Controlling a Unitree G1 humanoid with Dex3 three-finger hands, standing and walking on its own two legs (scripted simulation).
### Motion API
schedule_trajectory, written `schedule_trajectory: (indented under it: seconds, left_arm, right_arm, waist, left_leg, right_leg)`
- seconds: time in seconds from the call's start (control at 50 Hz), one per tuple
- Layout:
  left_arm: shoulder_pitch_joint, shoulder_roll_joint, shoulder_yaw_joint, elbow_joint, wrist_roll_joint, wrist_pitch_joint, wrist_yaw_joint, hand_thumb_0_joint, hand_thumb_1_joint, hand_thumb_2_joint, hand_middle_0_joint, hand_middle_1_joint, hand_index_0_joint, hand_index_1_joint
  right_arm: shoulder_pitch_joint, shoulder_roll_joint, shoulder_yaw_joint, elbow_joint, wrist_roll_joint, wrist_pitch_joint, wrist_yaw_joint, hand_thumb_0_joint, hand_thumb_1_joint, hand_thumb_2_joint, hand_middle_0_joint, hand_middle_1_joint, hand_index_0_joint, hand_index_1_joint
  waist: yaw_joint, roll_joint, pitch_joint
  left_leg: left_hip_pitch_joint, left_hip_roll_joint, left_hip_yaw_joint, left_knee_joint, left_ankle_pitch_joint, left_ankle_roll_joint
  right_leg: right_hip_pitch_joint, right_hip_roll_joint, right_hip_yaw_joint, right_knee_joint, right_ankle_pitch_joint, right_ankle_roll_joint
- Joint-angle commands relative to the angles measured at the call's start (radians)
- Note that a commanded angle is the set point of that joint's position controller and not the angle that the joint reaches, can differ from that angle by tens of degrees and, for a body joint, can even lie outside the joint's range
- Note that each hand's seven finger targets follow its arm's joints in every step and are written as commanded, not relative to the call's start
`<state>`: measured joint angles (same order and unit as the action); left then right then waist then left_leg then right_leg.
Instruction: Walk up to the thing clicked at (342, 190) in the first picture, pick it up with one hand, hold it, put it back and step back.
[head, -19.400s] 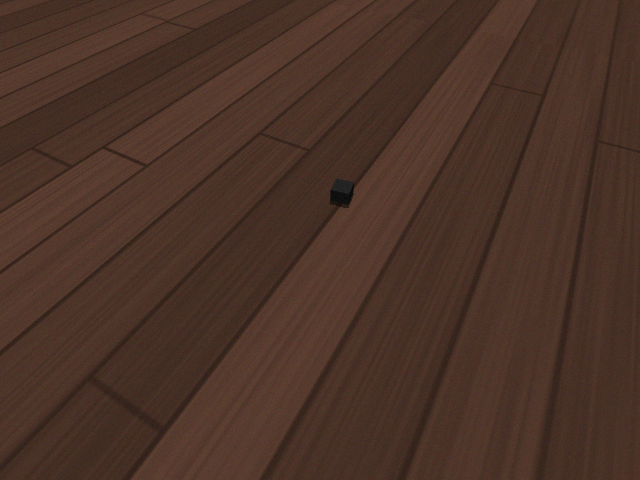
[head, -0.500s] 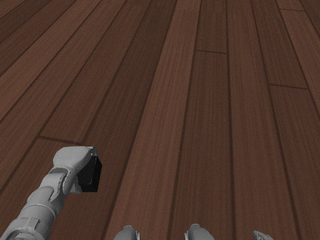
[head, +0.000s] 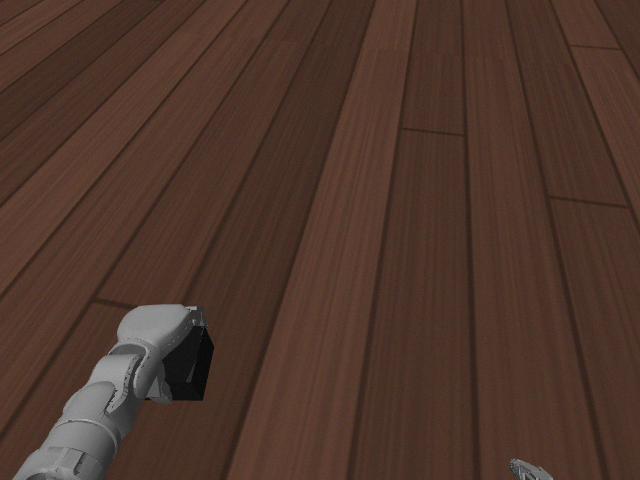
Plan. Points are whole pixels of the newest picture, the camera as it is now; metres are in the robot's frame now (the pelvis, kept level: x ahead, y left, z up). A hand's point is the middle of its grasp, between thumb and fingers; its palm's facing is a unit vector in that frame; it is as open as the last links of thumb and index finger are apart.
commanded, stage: hold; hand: left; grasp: from above
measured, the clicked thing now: (174, 362) +0.31 +0.23 -0.09
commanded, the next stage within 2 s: crouch in 1.68 s
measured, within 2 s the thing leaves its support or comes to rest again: neither
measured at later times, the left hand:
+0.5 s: hand (163, 367) +0.29 +0.22 -0.03, palm faces -0.47 -0.02 -0.88, open 11.1 cm
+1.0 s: hand (156, 384) +0.26 +0.21 -0.02, palm faces -0.47 -0.02 -0.88, open 11.1 cm
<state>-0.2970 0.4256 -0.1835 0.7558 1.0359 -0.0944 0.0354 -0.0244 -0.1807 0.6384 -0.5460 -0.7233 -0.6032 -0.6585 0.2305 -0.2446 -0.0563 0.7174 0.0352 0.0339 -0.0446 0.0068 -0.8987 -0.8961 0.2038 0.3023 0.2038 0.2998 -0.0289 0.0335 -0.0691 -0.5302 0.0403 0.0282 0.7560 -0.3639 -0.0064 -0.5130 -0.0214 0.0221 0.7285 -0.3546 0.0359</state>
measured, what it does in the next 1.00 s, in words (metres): stands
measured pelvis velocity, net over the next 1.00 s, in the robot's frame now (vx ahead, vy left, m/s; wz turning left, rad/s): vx -0.03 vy -0.01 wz -0.01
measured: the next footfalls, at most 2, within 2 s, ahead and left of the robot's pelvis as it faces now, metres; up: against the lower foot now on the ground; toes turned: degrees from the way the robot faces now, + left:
none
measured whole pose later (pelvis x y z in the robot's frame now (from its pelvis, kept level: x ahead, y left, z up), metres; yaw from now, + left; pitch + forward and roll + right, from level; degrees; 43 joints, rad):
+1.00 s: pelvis -0.03 -0.01 +0.02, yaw +0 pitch +0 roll +0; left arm -0.22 0.43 -0.20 0.61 1.00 -0.11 -0.06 -0.02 -0.17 0.63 -0.54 -0.73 -0.59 -0.66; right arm 0.17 -0.25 -0.02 0.68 0.05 0.07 -0.07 0.01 -0.90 -0.90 0.20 0.30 0.20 0.30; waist 0.00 0.05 0.00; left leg -0.34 0.03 0.04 0.57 -0.24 -0.01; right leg -0.34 -0.03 0.03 0.58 -0.25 0.03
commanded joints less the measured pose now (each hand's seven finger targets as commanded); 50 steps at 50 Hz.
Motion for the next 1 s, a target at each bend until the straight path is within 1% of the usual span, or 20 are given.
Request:
schedule_trajectory:
  seconds: [0.0, 0.1, 0.14, 0.2, 0.22, 0.24, 0.28, 0.3, 0.36, 0.38, 0.4, 0.46, 0.58, 0.64, 0.66, 0.7, 0.72, 0.82, 0.9, 0.98]
  left_arm:
    - [-0.288, 0.224, 0.097, -0.213, -0.019, -0.010, 0.010, 0.000, 0.628, 0.934, -0.947, -0.783, -0.965, -0.764]
    - [-0.281, 0.220, 0.096, -0.236, -0.019, -0.014, -0.006, 0.000, 0.633, 0.966, -0.960, -0.786, -0.971, -0.774]
    - [-0.271, 0.236, 0.112, -0.253, -0.015, -0.018, -0.006, 0.000, 0.627, 0.977, -0.962, -0.771, -0.969, -0.763]
    - [-0.274, 0.221, 0.106, -0.255, -0.011, -0.018, -0.004, 0.000, 0.620, 0.967, -0.952, -0.775, -0.962, -0.765]
    - [-0.308, 0.228, 0.104, -0.287, -0.011, -0.021, -0.004, 0.000, 0.627, 0.967, -0.960, -0.761, -0.968, -0.753]
    - [-0.287, 0.235, 0.115, -0.260, -0.012, -0.017, -0.001, 0.000, 0.642, 0.973, -0.966, -0.781, -0.977, -0.769]
    - [-0.305, 0.236, 0.114, -0.297, -0.013, -0.019, 0.000, 0.000, 0.624, 0.985, -0.958, -0.777, -0.965, -0.770]
    - [-0.278, 0.237, 0.122, -0.250, -0.017, -0.014, 0.001, 0.000, 0.616, 0.986, -0.948, -0.793, -0.958, -0.782]
    - [-0.294, 0.225, 0.104, -0.288, -0.018, -0.013, -0.004, 0.000, 0.630, 0.971, -0.949, -0.805, -0.964, -0.789]
    - [-0.260, 0.219, 0.102, -0.247, -0.021, -0.009, -0.005, 0.000, 0.635, 0.965, -0.954, -0.797, -0.969, -0.781]
    - [-0.278, 0.223, 0.101, -0.292, -0.022, -0.012, -0.009, 0.000, 0.632, 0.968, -0.958, -0.789, -0.970, -0.776]
    - [-0.270, 0.215, 0.089, -0.301, -0.031, -0.015, -0.025, 0.000, 0.627, 0.945, -0.945, -0.798, -0.963, -0.780]
    - [-0.290, 0.227, 0.098, -0.321, -0.044, -0.023, -0.037, 0.000, 0.615, 0.881, -0.916, -0.802, -0.947, -0.770]
    - [-0.291, 0.239, 0.111, -0.325, -0.042, -0.023, -0.029, 0.000, 0.627, 0.898, -0.919, -0.826, -0.953, -0.791]
    - [-0.262, 0.226, 0.104, -0.292, -0.041, -0.020, -0.028, 0.000, 0.614, 0.909, -0.920, -0.833, -0.950, -0.801]
    - [-0.288, 0.227, 0.099, -0.318, -0.041, -0.020, -0.027, 0.000, 0.629, 0.902, -0.920, -0.843, -0.956, -0.806]
    - [-0.299, 0.246, 0.111, -0.329, -0.040, -0.022, -0.027, 0.000, 0.644, 0.916, -0.935, -0.848, -0.969, -0.812]
    - [-0.279, 0.235, 0.103, -0.319, -0.045, -0.023, -0.037, 0.000, 0.668, 0.934, -0.963, -0.847, -0.993, -0.816]
    - [-0.279, 0.251, 0.115, -0.349, -0.052, -0.027, -0.047, 0.000, 0.672, 0.924, -0.961, -0.846, -0.994, -0.812]
    - [-0.293, 0.232, 0.091, -0.365, -0.053, -0.029, -0.056, 0.000, 0.669, 0.957, -0.958, -0.881, -0.991, -0.847]
  right_arm:
    - [-0.003, -0.149, -0.049, -0.117, 0.003, -0.020, -0.011, 0.000, -0.892, -0.893, 0.200, 0.300, 0.200, 0.300]
    - [-0.023, -0.148, -0.046, -0.136, 0.002, -0.008, -0.013, 0.000, -0.895, -0.894, 0.200, 0.299, 0.200, 0.299]
    - [-0.027, -0.150, -0.047, -0.142, 0.004, -0.002, -0.013, 0.000, -0.893, -0.894, 0.200, 0.299, 0.200, 0.299]
    - [-0.033, -0.151, -0.046, -0.140, 0.001, 0.003, -0.014, 0.000, -0.893, -0.894, 0.200, 0.299, 0.200, 0.299]
    - [-0.034, -0.151, -0.048, -0.143, 0.002, 0.004, -0.015, 0.000, -0.891, -0.893, 0.200, 0.299, 0.200, 0.299]
    - [-0.036, -0.155, -0.047, -0.143, 0.003, 0.006, -0.015, 0.000, -0.892, -0.894, 0.200, 0.299, 0.200, 0.299]
    - [-0.045, -0.150, -0.046, -0.148, 0.003, 0.008, -0.014, 0.000, -0.892, -0.894, 0.200, 0.299, 0.200, 0.299]
    - [-0.043, -0.154, -0.046, -0.147, 0.002, 0.010, -0.014, 0.000, -0.893, -0.894, 0.200, 0.300, 0.200, 0.299]
    - [-0.059, -0.149, -0.041, -0.158, 0.005, 0.012, -0.016, 0.000, -0.893, -0.894, 0.200, 0.299, 0.200, 0.299]
    - [-0.060, -0.152, -0.042, -0.154, 0.006, 0.015, -0.017, 0.000, -0.893, -0.894, 0.200, 0.300, 0.200, 0.300]
    - [-0.065, -0.148, -0.040, -0.161, 0.006, 0.015, -0.017, 0.000, -0.895, -0.895, 0.200, 0.300, 0.200, 0.300]
    - [-0.083, -0.147, -0.036, -0.167, 0.009, 0.016, -0.020, 0.000, -0.896, -0.895, 0.200, 0.300, 0.200, 0.300]
    - [-0.108, -0.143, -0.025, -0.175, 0.010, 0.013, -0.026, 0.000, -0.897, -0.895, 0.200, 0.299, 0.200, 0.299]
    - [-0.124, -0.145, -0.023, -0.179, 0.010, 0.010, -0.029, 0.000, -0.897, -0.895, 0.200, 0.299, 0.200, 0.299]
    - [-0.129, -0.141, -0.019, -0.179, 0.010, 0.009, -0.029, 0.000, -0.900, -0.897, 0.200, 0.299, 0.199, 0.299]
    - [-0.131, -0.143, -0.018, -0.175, 0.009, 0.006, -0.030, 0.000, -0.899, -0.896, 0.200, 0.299, 0.200, 0.299]
    - [-0.137, -0.141, -0.017, -0.178, 0.010, 0.004, -0.031, 0.000, -0.899, -0.896, 0.200, 0.299, 0.199, 0.299]
    - [-0.152, -0.140, -0.011, -0.183, 0.012, 0.000, -0.033, 0.000, -0.903, -0.898, 0.200, 0.300, 0.199, 0.299]
    - [-0.167, -0.135, -0.007, -0.179, 0.012, -0.005, -0.038, 0.000, -0.904, -0.898, 0.200, 0.299, 0.199, 0.299]
    - [-0.164, -0.135, -0.006, -0.174, 0.012, -0.009, -0.041, 0.000, -0.906, -0.899, 0.199, 0.299, 0.199, 0.299]
  waist:
    - [0.006, 0.001, -0.296]
    - [0.005, -0.001, -0.292]
    - [0.013, 0.007, -0.294]
    - [0.003, 0.010, -0.278]
    - [0.004, 0.022, -0.302]
    - [0.006, 0.001, -0.291]
    - [0.014, 0.030, -0.290]
    - [0.009, 0.006, -0.272]
    - [0.011, 0.003, -0.269]
    - [0.005, -0.021, -0.242]
    - [0.016, 0.004, -0.248]
    - [0.017, -0.006, -0.238]
    - [0.021, -0.007, -0.211]
    - [0.028, -0.011, -0.208]
    - [0.024, -0.029, -0.186]
    - [0.019, -0.019, -0.192]
    - [0.032, -0.012, -0.192]
    - [0.028, -0.024, -0.165]
    - [0.035, -0.012, -0.180]
    - [0.027, 0.004, -0.194]
  left_leg:
    - [0.232, -0.045, -0.010, -0.105, 0.382, 0.004]
    - [0.246, -0.051, 0.001, -0.116, 0.395, 0.011]
    - [0.268, -0.049, 0.001, -0.127, 0.400, 0.008]
    - [0.280, -0.045, -0.004, -0.136, 0.406, 0.008]
    - [0.294, -0.046, -0.001, -0.134, 0.419, 0.010]
    - [0.284, -0.046, -0.005, -0.138, 0.416, 0.010]
    - [0.289, -0.048, -0.002, -0.149, 0.395, 0.008]
    - [0.279, -0.047, -0.005, -0.153, 0.381, 0.010]
    - [0.289, -0.051, 0.004, -0.164, 0.360, 0.016]
    - [0.275, -0.050, -0.002, -0.170, 0.345, 0.017]
    - [0.285, -0.053, 0.006, -0.176, 0.333, 0.016]
    - [0.296, -0.051, 0.005, -0.198, 0.301, 0.016]
    - [0.300, -0.050, 0.004, -0.224, 0.236, 0.016]
    - [0.297, -0.055, 0.010, -0.231, 0.218, 0.016]
    - [0.290, -0.056, 0.011, -0.234, 0.206, 0.018]
    - [0.297, -0.057, 0.012, -0.239, 0.194, 0.019]
    - [0.295, -0.058, 0.014, -0.244, 0.181, 0.018]
    - [0.296, -0.056, 0.011, -0.269, 0.134, 0.021]
    - [0.310, -0.059, 0.015, -0.275, 0.129, 0.021]
    - [0.346, -0.050, 0.008, -0.283, 0.179, 0.016]
  right_leg:
    - [0.129, 0.055, -0.024, -0.106, 0.333, -0.038]
    - [0.155, 0.048, -0.020, -0.118, 0.364, -0.033]
    - [0.156, 0.050, -0.022, -0.123, 0.355, -0.036]
    - [0.148, 0.051, -0.026, -0.126, 0.351, -0.037]
    - [0.155, 0.051, -0.023, -0.126, 0.369, -0.035]
    - [0.163, 0.050, -0.025, -0.130, 0.367, -0.034]
    - [0.168, 0.049, -0.021, -0.138, 0.345, -0.036]
    - [0.170, 0.050, -0.025, -0.146, 0.331, -0.034]
    - [0.174, 0.047, -0.018, -0.160, 0.328, -0.031]
    - [0.172, 0.048, -0.022, -0.167, 0.311, -0.029]
    - [0.176, 0.046, -0.018, -0.174, 0.300, -0.030]
    - [0.175, 0.048, -0.019, -0.186, 0.260, -0.034]
    - [0.172, 0.049, -0.016, -0.215, 0.192, -0.036]
    - [0.181, 0.046, -0.013, -0.228, 0.170, -0.035]
    - [0.178, 0.045, -0.013, -0.235, 0.158, -0.033]
    - [0.178, 0.044, -0.009, -0.241, 0.151, -0.032]
    - [0.184, 0.043, -0.010, -0.248, 0.132, -0.034]
    - [0.187, 0.044, -0.011, -0.266, 0.087, -0.034]
    - [0.201, 0.042, -0.007, -0.279, 0.076, -0.032]
    - [0.204, 0.048, -0.015, -0.268, 0.130, -0.037]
